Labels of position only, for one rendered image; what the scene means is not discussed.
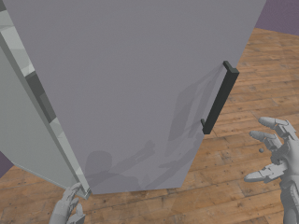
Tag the handle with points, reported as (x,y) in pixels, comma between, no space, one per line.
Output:
(223,93)

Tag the left robot hand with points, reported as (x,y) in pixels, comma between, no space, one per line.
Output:
(63,208)

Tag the fridge door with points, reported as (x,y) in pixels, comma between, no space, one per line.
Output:
(130,80)

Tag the right robot hand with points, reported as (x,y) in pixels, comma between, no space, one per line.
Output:
(288,152)

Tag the robot right forearm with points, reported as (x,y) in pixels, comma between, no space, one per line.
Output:
(289,197)

